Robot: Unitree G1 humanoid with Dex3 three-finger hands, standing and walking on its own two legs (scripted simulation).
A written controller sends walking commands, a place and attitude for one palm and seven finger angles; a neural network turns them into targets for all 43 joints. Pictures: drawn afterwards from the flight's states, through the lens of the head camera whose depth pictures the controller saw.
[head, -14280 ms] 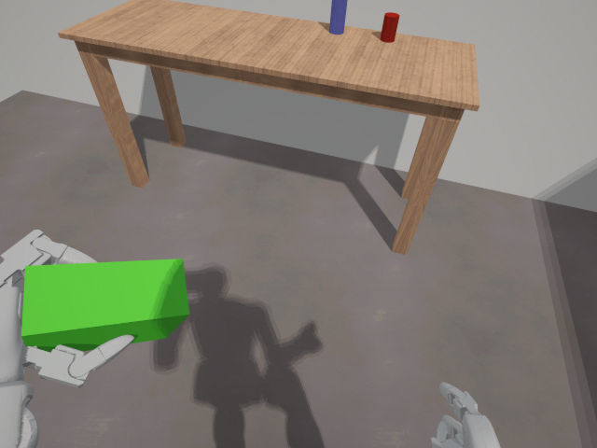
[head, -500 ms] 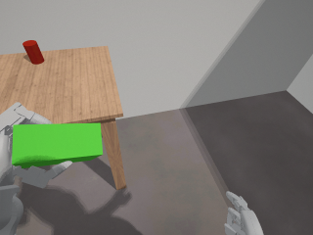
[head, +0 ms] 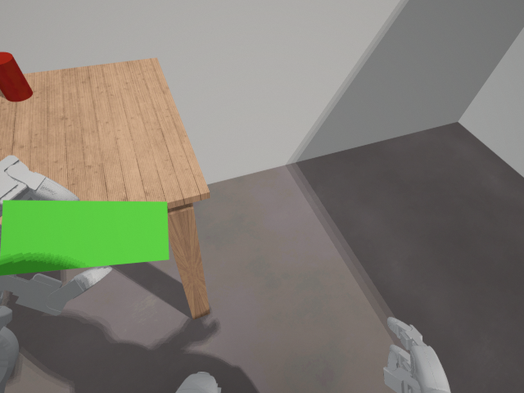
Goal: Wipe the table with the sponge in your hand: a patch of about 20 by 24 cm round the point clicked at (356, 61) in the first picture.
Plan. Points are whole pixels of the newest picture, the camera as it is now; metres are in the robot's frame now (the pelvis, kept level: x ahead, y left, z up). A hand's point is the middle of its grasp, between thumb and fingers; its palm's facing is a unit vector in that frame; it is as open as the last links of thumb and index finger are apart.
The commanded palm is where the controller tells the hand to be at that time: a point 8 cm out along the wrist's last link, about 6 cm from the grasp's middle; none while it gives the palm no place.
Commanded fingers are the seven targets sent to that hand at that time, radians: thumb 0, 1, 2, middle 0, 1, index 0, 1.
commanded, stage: shuffle to correct the standing spot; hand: left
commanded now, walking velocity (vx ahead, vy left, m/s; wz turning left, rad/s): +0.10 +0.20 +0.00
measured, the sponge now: (112, 236) +0.24 +0.19 +0.17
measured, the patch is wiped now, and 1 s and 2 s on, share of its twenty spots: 0.00 0.00 0.00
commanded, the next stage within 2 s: none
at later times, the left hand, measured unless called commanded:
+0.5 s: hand out of the picture +0.27 +0.34 +0.18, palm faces +0.38 -0.80 -0.46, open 10.1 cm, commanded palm +0.20 +0.38 +0.21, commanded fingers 0.00 0.10 1.30 -1.20 -1.60 -1.20 -1.60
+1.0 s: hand out of the picture +0.26 +0.42 +0.19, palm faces +0.39 -0.84 -0.37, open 10.1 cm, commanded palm +0.20 +0.47 +0.21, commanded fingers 0.00 0.10 1.30 -1.20 -1.60 -1.20 -1.60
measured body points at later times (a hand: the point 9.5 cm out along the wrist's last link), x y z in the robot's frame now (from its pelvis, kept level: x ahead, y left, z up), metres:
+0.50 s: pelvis +0.04 +0.10 +0.02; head +0.09 +0.11 +0.46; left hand +0.24 +0.38 +0.21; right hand +0.21 -0.16 -0.06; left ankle +0.09 +0.22 -0.71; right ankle +0.01 -0.06 -0.68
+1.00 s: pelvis +0.04 +0.19 +0.03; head +0.06 +0.20 +0.48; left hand +0.24 +0.47 +0.21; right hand +0.18 -0.06 -0.06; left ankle +0.08 +0.36 -0.68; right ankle +0.05 +0.05 -0.70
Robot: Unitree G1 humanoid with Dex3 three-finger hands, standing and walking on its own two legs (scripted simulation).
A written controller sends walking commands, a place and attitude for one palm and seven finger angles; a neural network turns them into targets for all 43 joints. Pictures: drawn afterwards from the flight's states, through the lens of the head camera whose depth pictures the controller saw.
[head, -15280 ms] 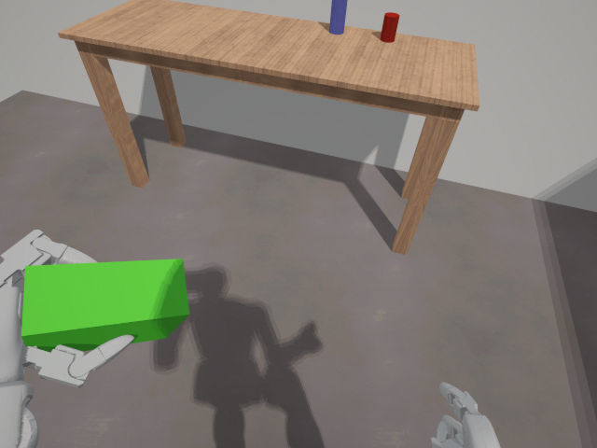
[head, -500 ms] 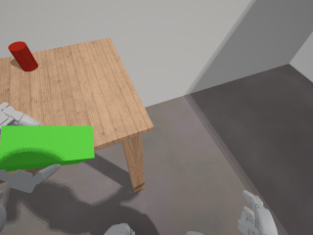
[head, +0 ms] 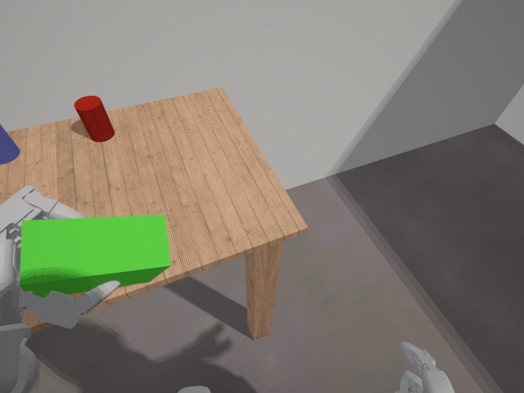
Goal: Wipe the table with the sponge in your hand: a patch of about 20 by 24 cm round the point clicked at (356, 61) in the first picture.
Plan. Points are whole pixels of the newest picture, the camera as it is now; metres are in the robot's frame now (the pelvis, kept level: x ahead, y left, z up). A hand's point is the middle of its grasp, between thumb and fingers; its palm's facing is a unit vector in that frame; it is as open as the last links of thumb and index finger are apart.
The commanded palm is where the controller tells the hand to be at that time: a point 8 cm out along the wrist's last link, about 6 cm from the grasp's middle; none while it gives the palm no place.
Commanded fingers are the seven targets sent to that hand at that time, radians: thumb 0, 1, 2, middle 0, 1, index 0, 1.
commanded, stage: shuffle to correct the standing spot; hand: left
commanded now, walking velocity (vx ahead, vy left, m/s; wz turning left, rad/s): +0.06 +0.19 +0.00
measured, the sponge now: (119, 255) +0.24 +0.19 +0.14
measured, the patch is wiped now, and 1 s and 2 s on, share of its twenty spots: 0.00 0.00 0.00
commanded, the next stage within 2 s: come to a stop and stand still in 1.22 s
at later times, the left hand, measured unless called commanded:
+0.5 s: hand out of the picture +0.18 +0.36 +0.17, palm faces +0.44 -0.82 -0.36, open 10.1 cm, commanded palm +0.13 +0.40 +0.18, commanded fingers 0.00 0.10 1.30 -1.20 -1.60 -1.20 -1.60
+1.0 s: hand out of the picture +0.21 +0.42 +0.16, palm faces +0.42 -0.84 -0.34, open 10.1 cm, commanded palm +0.15 +0.45 +0.18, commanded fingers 0.00 0.10 1.30 -1.20 -1.60 -1.20 -1.60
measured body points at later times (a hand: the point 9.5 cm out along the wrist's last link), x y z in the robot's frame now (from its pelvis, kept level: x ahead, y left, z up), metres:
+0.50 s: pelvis -0.03 +0.12 +0.00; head -0.03 +0.12 +0.45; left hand +0.15 +0.41 +0.18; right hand +0.12 -0.12 -0.09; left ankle +0.00 +0.28 -0.71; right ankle -0.01 -0.02 -0.73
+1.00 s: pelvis -0.01 +0.18 +0.00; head -0.02 +0.18 +0.45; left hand +0.18 +0.46 +0.18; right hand +0.14 -0.05 -0.09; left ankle +0.00 +0.29 -0.73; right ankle -0.01 +0.10 -0.73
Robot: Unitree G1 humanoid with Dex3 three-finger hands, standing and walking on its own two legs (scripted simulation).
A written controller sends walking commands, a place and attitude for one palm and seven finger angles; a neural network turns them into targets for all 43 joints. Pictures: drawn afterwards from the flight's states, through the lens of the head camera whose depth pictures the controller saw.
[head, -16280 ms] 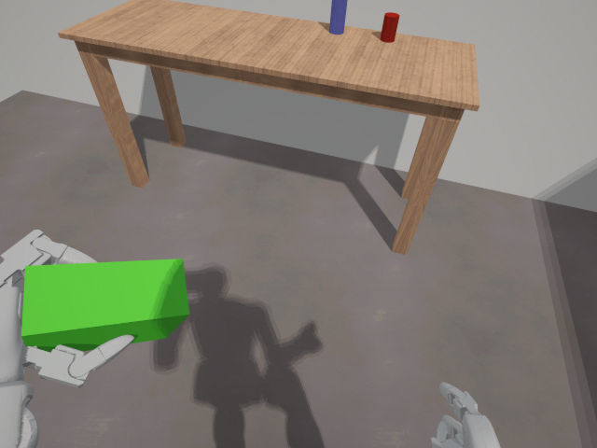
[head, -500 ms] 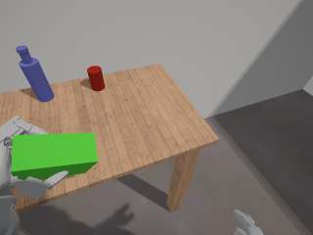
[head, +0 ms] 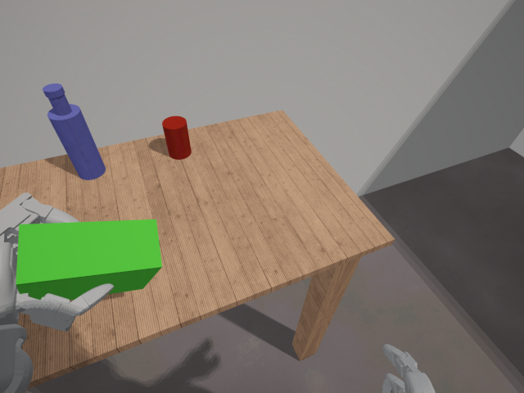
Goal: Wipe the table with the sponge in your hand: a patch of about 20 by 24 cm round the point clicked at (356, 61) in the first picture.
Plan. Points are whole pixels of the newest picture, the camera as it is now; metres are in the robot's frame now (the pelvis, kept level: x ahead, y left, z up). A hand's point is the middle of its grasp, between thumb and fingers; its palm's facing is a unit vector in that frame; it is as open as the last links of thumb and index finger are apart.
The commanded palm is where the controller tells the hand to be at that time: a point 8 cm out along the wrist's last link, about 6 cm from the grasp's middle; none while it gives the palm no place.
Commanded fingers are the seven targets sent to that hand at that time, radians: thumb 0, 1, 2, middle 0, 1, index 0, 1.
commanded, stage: shuffle to correct the standing spot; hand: left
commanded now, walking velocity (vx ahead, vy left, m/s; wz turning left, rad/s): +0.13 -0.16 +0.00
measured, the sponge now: (112, 260) +0.24 +0.21 +0.14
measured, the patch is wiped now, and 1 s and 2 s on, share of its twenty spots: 0.00 0.00 0.00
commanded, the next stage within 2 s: come to a stop and stand still in 0.22 s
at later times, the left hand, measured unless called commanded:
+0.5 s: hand (113, 261) +0.22 +0.20 +0.16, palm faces +0.42 -0.84 -0.35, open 10.1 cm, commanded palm +0.17 +0.23 +0.18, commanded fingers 0.00 0.10 1.30 -1.20 -1.60 -1.20 -1.60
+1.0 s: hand (81, 298) +0.19 +0.22 +0.14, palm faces +0.28 -0.90 -0.34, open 10.1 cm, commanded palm +0.14 +0.28 +0.18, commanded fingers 0.00 0.10 1.30 -1.20 -1.60 -1.20 -1.60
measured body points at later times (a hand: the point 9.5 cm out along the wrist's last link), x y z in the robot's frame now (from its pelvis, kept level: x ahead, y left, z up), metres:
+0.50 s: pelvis +0.02 -0.05 +0.00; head +0.02 -0.05 +0.45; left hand +0.20 +0.24 +0.18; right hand +0.19 -0.29 -0.08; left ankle +0.00 +0.10 -0.73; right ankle +0.03 -0.10 -0.73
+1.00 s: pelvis -0.02 +0.00 +0.01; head -0.02 +0.02 +0.46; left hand +0.17 +0.27 +0.15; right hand +0.13 -0.23 -0.07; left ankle +0.00 +0.09 -0.73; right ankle +0.03 -0.10 -0.73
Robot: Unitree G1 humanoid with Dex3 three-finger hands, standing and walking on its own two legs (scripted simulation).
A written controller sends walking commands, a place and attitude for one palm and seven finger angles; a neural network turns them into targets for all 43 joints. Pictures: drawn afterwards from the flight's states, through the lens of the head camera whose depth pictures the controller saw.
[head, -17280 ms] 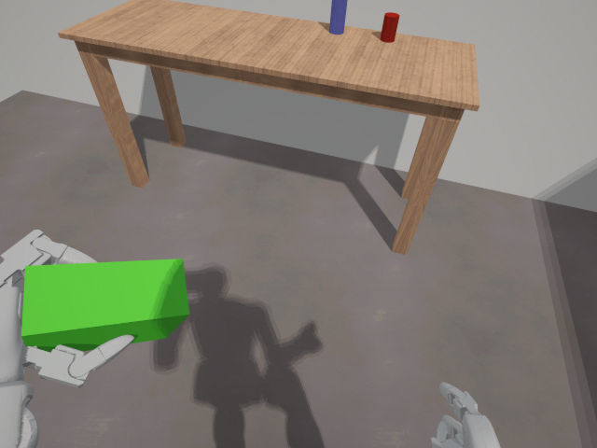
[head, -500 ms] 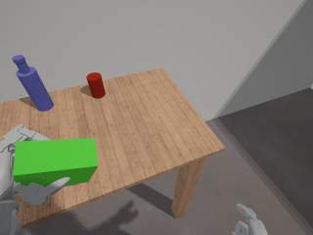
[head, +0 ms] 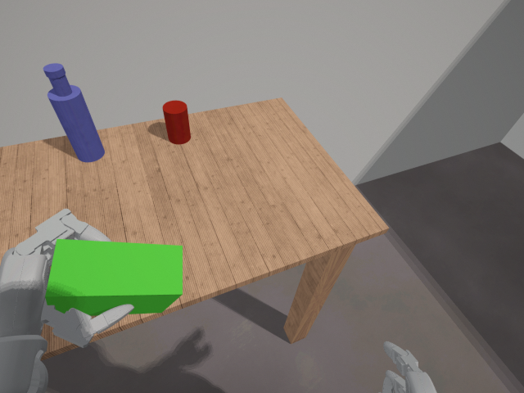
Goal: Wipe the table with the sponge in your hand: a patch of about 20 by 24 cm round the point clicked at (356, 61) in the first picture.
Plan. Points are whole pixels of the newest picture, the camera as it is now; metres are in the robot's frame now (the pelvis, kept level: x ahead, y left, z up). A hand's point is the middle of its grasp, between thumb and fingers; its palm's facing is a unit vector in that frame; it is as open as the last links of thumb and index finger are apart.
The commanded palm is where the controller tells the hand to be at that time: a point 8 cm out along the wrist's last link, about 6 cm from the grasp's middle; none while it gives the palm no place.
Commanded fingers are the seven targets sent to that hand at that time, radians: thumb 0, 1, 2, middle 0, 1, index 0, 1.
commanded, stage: come to a stop and stand still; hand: left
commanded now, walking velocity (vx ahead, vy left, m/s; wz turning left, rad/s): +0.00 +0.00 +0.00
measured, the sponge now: (136, 281) +0.22 +0.19 +0.10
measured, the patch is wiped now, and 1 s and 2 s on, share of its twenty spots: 0.00 0.00 0.00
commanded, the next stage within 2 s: look again from close up in 1.34 s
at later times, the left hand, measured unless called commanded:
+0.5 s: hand (27, 237) +0.24 +0.30 +0.15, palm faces +0.40 -0.84 -0.36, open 10.1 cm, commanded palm +0.17 +0.33 +0.18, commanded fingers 0.00 0.10 1.30 -1.20 -1.60 -1.20 -1.60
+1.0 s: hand (68, 233) +0.24 +0.26 +0.16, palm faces +0.40 -0.85 -0.36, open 10.1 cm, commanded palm +0.18 +0.29 +0.18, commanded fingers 0.00 0.10 1.30 -1.20 -1.60 -1.20 -1.60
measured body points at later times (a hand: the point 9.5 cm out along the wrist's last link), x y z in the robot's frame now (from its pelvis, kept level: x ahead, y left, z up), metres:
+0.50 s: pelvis +0.02 +0.05 +0.00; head +0.04 +0.08 +0.45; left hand +0.21 +0.35 +0.17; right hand +0.20 -0.15 -0.07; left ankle +0.03 +0.09 -0.74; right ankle +0.05 -0.09 -0.74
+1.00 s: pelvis +0.03 +0.01 +0.00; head +0.06 +0.03 +0.45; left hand +0.22 +0.30 +0.18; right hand +0.23 -0.21 -0.07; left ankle +0.03 +0.09 -0.74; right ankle +0.05 -0.09 -0.74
